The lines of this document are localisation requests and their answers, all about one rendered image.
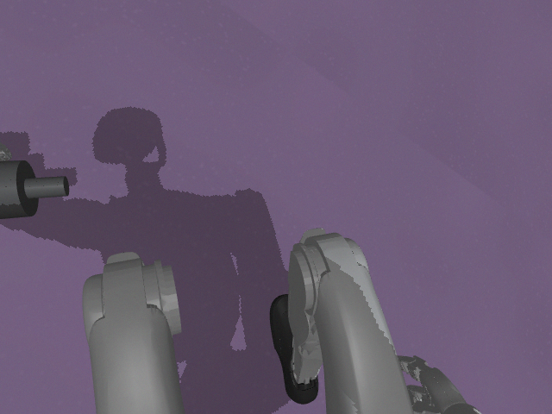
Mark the right robot foot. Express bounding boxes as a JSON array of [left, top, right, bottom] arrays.
[[270, 294, 318, 405]]

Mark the bottle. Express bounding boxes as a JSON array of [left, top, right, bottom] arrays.
[[0, 160, 69, 219]]

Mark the right robot hand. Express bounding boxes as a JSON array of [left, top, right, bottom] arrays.
[[398, 355, 467, 414]]

